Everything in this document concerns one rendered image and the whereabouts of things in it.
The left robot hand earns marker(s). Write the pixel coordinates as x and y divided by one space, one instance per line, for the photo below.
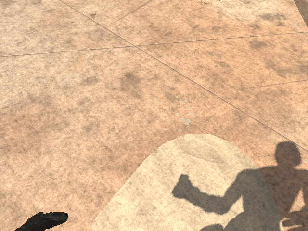
41 221

